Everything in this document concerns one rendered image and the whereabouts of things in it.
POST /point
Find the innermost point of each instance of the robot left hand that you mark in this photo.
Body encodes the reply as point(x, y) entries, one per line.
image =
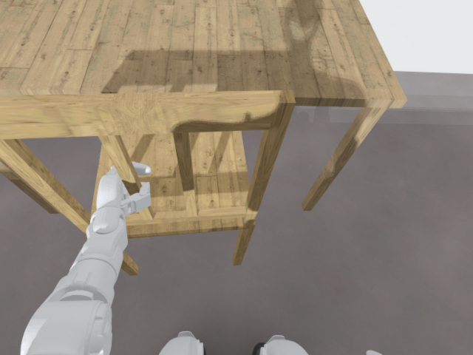
point(113, 193)

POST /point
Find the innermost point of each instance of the left robot upper arm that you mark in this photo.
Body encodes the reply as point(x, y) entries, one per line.
point(81, 327)

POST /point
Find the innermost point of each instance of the robot shin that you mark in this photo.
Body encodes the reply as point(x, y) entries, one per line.
point(275, 337)
point(186, 334)

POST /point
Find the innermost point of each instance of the chair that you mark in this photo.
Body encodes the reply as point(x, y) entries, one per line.
point(192, 141)

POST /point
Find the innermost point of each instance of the robot left shin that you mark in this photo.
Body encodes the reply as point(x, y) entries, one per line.
point(186, 334)

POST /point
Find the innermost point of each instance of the robot right shin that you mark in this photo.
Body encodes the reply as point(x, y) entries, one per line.
point(275, 337)

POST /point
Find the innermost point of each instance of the robot left forearm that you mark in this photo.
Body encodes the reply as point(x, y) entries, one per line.
point(97, 266)

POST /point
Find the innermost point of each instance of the table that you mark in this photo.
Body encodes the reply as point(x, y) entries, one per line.
point(326, 51)

